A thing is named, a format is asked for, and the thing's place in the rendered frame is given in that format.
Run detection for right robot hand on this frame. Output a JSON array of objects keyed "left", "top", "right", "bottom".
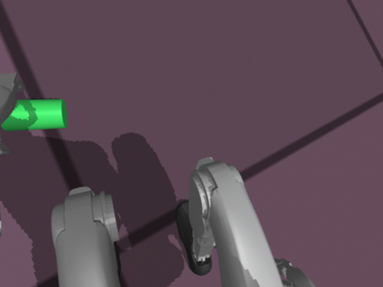
[{"left": 274, "top": 258, "right": 315, "bottom": 287}]

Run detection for bottle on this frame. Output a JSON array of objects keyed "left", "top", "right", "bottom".
[{"left": 1, "top": 99, "right": 68, "bottom": 131}]

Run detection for right robot foot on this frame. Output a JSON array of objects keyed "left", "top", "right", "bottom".
[{"left": 175, "top": 201, "right": 212, "bottom": 276}]

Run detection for left robot hand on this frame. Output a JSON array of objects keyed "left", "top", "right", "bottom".
[{"left": 0, "top": 73, "right": 25, "bottom": 155}]

